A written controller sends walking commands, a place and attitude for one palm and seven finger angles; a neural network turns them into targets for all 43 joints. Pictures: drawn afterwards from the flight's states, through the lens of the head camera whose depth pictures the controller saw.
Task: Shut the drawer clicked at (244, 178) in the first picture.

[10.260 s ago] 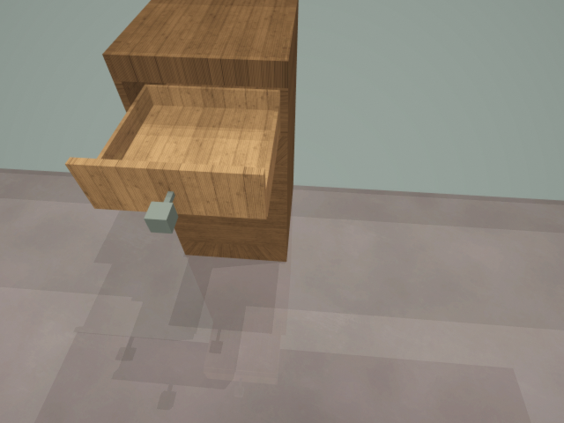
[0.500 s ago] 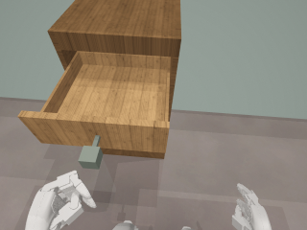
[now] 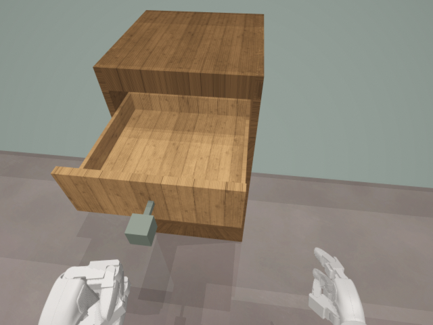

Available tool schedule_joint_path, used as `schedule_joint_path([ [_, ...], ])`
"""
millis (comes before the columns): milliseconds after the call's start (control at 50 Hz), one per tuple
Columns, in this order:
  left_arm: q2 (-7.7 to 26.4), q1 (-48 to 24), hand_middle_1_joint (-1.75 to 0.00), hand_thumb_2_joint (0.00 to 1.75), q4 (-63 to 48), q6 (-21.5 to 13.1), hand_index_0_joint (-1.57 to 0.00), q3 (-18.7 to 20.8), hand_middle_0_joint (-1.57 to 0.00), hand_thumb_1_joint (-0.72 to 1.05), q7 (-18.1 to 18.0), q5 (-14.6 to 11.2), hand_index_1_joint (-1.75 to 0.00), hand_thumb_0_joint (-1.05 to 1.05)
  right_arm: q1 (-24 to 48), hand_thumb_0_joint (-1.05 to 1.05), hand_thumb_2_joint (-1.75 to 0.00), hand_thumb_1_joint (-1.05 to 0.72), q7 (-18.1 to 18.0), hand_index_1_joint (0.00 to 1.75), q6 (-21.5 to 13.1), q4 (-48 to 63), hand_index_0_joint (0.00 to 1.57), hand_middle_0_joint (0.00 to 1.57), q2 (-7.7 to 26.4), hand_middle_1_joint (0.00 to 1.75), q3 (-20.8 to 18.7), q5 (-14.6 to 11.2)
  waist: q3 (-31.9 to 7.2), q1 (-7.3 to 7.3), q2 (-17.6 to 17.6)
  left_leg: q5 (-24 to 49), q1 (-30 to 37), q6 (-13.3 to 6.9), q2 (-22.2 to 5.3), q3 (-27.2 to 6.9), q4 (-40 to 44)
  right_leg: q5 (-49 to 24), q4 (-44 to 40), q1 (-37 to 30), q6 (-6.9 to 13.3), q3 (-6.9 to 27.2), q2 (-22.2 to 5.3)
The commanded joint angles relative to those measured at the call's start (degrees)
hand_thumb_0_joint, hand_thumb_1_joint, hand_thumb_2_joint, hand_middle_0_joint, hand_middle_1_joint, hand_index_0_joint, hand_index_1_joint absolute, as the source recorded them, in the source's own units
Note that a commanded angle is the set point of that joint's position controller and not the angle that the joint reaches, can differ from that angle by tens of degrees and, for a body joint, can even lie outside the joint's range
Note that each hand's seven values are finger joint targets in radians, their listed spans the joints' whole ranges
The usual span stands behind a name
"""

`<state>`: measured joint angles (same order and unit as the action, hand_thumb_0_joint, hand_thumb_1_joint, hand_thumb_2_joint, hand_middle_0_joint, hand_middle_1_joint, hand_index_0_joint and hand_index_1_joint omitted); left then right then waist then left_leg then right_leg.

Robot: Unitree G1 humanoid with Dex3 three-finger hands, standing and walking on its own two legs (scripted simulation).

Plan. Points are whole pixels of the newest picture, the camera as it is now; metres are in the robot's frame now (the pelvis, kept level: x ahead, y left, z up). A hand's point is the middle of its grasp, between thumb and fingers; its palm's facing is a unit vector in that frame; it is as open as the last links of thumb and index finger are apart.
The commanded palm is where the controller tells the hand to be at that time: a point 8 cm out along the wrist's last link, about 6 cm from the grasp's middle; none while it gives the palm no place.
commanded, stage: raise the hand and make a fist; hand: left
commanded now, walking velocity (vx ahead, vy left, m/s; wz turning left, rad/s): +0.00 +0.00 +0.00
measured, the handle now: (145, 220) +0.31 +0.18 +0.02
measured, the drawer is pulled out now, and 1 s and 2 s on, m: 0.30 0.30 0.30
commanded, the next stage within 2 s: bring the fist close to the handle in 0.38 s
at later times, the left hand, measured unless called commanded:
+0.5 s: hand (119, 303) +0.14 +0.14 +0.11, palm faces -0.01 -1.00 -0.07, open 3.3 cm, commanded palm +0.09 +0.20 +0.11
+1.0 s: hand (137, 284) +0.17 +0.14 +0.06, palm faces -0.04 -1.00 -0.04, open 3.3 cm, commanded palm +0.15 +0.20 +0.06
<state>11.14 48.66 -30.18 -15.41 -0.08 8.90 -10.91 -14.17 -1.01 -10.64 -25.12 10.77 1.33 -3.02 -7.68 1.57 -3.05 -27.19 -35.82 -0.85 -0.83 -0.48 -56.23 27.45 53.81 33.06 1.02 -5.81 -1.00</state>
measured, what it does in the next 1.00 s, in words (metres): stands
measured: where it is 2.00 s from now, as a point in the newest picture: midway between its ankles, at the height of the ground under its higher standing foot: outside the picture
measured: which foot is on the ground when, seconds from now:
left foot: down 0.00-1.00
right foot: down 0.00-1.00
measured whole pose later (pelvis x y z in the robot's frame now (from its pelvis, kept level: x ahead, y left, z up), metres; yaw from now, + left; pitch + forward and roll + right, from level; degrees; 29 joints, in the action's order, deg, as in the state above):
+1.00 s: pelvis +0.00 +0.00 -0.01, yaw +0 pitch +10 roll -1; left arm 10.5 36.0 -15.5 -18.9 1.7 9.6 -11.2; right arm -14.1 -1.7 -11.4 -28.1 12.1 0.1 -1.9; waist -6.9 -0.7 -1.9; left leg -27.5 -41.1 -0.5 -1.1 -0.4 -58.8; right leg 28.0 56.9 38.7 1.5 -5.6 -0.8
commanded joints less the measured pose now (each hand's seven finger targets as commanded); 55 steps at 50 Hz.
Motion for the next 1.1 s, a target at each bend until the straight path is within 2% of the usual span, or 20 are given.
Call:
schedule_joint_path([
  [0,3.5,1.3,-1.6,0.9,-11.4,-2.9,-1.4,2.7,-1.4,0.9,0.5,-1.2,-1.6,0.0,6.0,0.0,-0.9,-0.9,-1.1,0.3,-4.7,9.9,0.2,0.2,6.6,0.3,-3.1,-0.5,-0.3,-1.44,3.4,8.1,2.6,-1.2,0.4,-1.6,10.2,-5.5,-11.1,-1.3,-0.1,2.2,1.2],
  [20,4.7,2.2,-1.6,0.9,-9.7,-2.7,-1.4,5.0,-1.4,0.9,0.3,-1.3,-1.6,0.0,6.7,0.0,-0.9,-0.9,-1.3,0.3,-4.7,9.4,0.2,0.2,6.6,0.3,-3.3,-0.6,0.1,-0.58,4.1,7.9,1.9,-1.1,0.5,-1.5,10.3,-4.7,-11.7,-2.0,0.1,2.8,1.1],
  [100,4.2,3.4,-1.6,0.9,-10.5,-3.4,-1.4,5.1,-1.4,0.9,1.0,-2.2,-1.6,0.0,6.6,0.0,-0.9,-0.9,-1.4,0.3,-5.4,9.4,0.2,0.2,6.4,0.3,-3.3,-0.8,-1.7,-0.01,2.2,9.3,3.1,-1.0,0.8,-0.8,10.5,-6.4,-11.8,-3.5,0.1,3.2,0.9],
  [220,4.9,1.8,-1.6,0.9,-9.9,-5.0,-1.4,6.0,-1.4,0.9,1.2,-2.8,-1.6,0.0,6.7,0.0,-0.9,-0.9,-1.4,0.3,-7.0,8.0,0.2,0.2,6.7,0.3,-3.5,-0.6,-0.1,-0.4,1.7,9.4,3.1,-1.0,0.9,-0.7,10.3,-6.0,-13.0,-3.2,0.2,4.0,0.9],
  [280,5.1,1.7,-1.6,0.9,-8.3,-5.3,-1.4,6.8,-1.4,0.9,1.5,-3.0,-1.6,0.0,6.5,0.0,-0.9,-0.9,-1.6,0.3,-7.3,7.6,0.2,0.2,6.7,0.3,-3.6,-0.7,0.0,-0.58,4.0,9.1,2.9,-1.0,0.9,-0.6,10.1,-5.6,-13.4,-3.1,-0.1,4.4,0.8],
  [320,5.7,0.8,-1.6,0.9,-7.3,-5.2,-1.4,7.5,-1.4,0.9,1.7,-2.9,-1.6,0.0,7.0,0.0,-0.9,-0.9,-1.7,0.3,-7.4,7.2,0.2,0.2,6.9,0.3,-3.6,-0.7,1.0,-0.52,3.0,8.6,2.6,-1.0,1.0,-0.5,10.0,-4.5,-14.2,-3.1,0.1,4.9,0.7],
  [360,4.4,0.5,-1.6,0.9,-8.5,-5.4,-1.4,6.2,-1.4,0.9,2.1,-3.2,-1.6,0.0,6.6,0.0,-0.9,-0.9,-1.7,0.3,-7.7,7.4,0.2,0.2,6.9,0.3,-3.5,-0.7,-0.4,-0.56,1.6,9.4,3.8,-1.1,1.1,-0.4,10.3,-6.0,-13.8,-3.5,0.0,4.6,0.7],
  [400,4.4,0.5,-1.6,0.9,-8.0,-5.2,-1.4,6.2,-1.4,0.9,2.3,-3.3,-1.6,0.0,6.5,0.0,-0.9,-0.9,-1.7,0.3,-8.0,7.3,0.2,0.2,6.8,0.3,-3.6,-0.7,-1.0,-0.59,2.9,10.2,4.1,-1.1,1.0,-0.5,10.4,-7.3,-13.4,-3.7,-0.1,4.2,0.8],
  [420,5.0,1.0,-1.6,0.9,-8.2,-5.1,-1.4,6.8,-1.4,0.9,2.2,-3.0,-1.6,0.0,6.9,0.0,-0.9,-0.9,-1.6,0.3,-8.1,6.9,0.2,0.2,6.9,0.3,-3.6,-0.5,-1.4,-0.23,1.5,10.9,4.4,-1.2,1.1,-0.6,10.3,-8.4,-13.4,-4.3,0.1,4.3,0.8],
  [460,4.5,1.6,-1.6,0.9,-7.5,-4.8,-1.4,6.5,-1.4,0.9,2.4,-3.0,-1.6,0.0,6.7,0.0,-0.9,-0.9,-1.5,0.3,-8.1,6.9,0.2,0.2,6.5,0.3,-3.6,-0.6,-1.0,-0.24,3.1,11.2,4.1,-1.1,1.1,-0.5,10.6,-9.2,-13.1,-4.5,-0.1,4.0,0.8],
  [540,4.3,-1.6,-1.6,0.9,-3.1,-4.9,-1.4,6.6,-1.4,0.9,2.7,-2.6,-1.6,0.0,6.6,0.0,-0.9,-0.9,-1.7,0.3,-7.4,6.0,0.2,0.2,7.2,0.3,-3.6,-0.2,1.5,-1.13,4.3,9.3,2.4,-1.0,1.2,-0.7,10.1,-6.6,-13.3,-2.3,-0.2,4.2,1.0],
  [640,4.2,-3.9,-1.6,0.9,-2.8,-6.5,-1.4,6.4,-1.4,0.9,2.9,-2.4,-1.6,0.0,5.8,0.0,-0.9,-0.9,-1.5,0.3,-7.0,6.2,0.2,0.2,7.3,0.3,-3.8,0.2,-2.1,-1.22,2.4,10.5,2.5,-1.1,1.4,-0.6,8.8,-8.4,-11.3,-2.0,0.0,3.8,1.0],
  [680,3.5,-7.0,-1.6,0.9,-2.9,-7.1,-1.4,5.0,-1.4,0.9,3.0,-2.3,-1.6,0.0,5.6,0.0,-0.9,-0.9,-1.4,0.3,-6.9,6.4,0.2,0.2,7.5,0.3,-3.5,0.4,-2.3,-1.93,1.6,9.9,2.2,-1.0,1.3,-0.9,8.5,-7.8,-10.4,-0.6,0.0,3.3,1.1],
  [760,3.5,-9.1,-1.6,0.9,-0.4,-7.3,-1.4,4.8,-1.4,0.9,2.5,-2.0,-1.6,0.0,5.4,0.0,-0.9,-0.9,-1.3,0.3,-6.3,6.3,0.2,0.2,7.8,0.3,-3.6,0.6,-2.9,-2.26,2.5,9.7,0.7,-1.0,1.3,-1.1,7.5,-7.8,-9.3,0.2,0.0,3.3,1.1],
  [820,4.8,-10.6,-1.6,0.9,2.0,-7.0,-1.4,6.3,-1.4,0.9,1.8,-1.3,-1.6,0.0,5.6,0.0,-0.9,-0.9,-1.5,0.3,-5.4,6.0,0.2,0.2,8.0,0.3,-3.8,0.6,-3.3,-2.0,2.4,9.4,-0.3,-0.9,1.2,-1.2,7.1,-7.1,-8.6,0.8,0.2,3.3,1.2],
  [860,2.8,-9.8,-1.6,0.9,1.6,-7.0,-1.4,4.4,-1.4,0.9,1.6,-1.4,-1.6,0.0,5.2,0.0,-0.9,-0.9,-1.3,0.3,-5.2,7.0,0.2,0.2,7.9,0.3,-3.7,0.7,-5.2,-1.76,1.3,10.1,0.1,-0.8,1.2,-1.2,7.0,-8.3,-7.3,0.9,0.2,2.6,1.3],
  [920,4.0,-10.2,-1.6,0.9,3.1,-7.1,-1.4,5.5,-1.4,0.9,0.6,-0.9,-1.6,0.0,5.5,0.0,-0.9,-0.9,-1.3,0.3,-4.4,6.7,0.2,0.2,8.0,0.3,-3.9,0.8,-5.4,-1.56,2.2,11.1,-1.1,-0.8,1.1,-1.2,6.4,-9.4,-6.3,1.1,0.3,2.5,1.4],
  [980,2.6,-11.9,-1.6,0.9,3.5,-7.7,-1.4,3.8,-1.4,0.9,0.2,-0.9,-1.6,0.0,4.9,0.0,-0.9,-0.9,-1.1,0.3,-3.8,7.0,0.2,0.2,8.0,0.3,-3.9,1.1,-6.3,-2.16,2.4,10.7,-1.9,-0.7,1.2,-1.2,5.4,-9.2,-5.3,2.4,0.2,2.5,1.4],
  [1020,4.0,-14.0,-1.6,0.9,5.2,-8.1,-1.4,5.1,-1.4,0.9,-0.4,-0.4,-1.6,0.0,5.0,0.0,-0.9,-0.9,-1.3,0.3,-3.2,6.6,0.2,0.2,8.3,0.3,-3.9,1.2,-4.5,-2.52,3.6,8.9,-3.8,-0.7,1.0,-1.4,4.9,-6.9,-5.2,3.9,0.3,2.7,1.5],
  [1080,3.0,-17.3,-1.6,0.9,5.1,-9.2,-1.4,3.7,-1.4,0.9,-0.6,-0.3,-1.6,0.0,4.6,0.0,-0.9,-0.9,-1.2,0.3,-3.2,7.1,0.2,0.2,8.6,0.3,-3.6,1.4,-6.3,-3.0,1.3,8.1,-4.2,-0.6,1.1,-1.4,3.7,-6.0,-3.8,5.7,0.3,2.9,1.4],
])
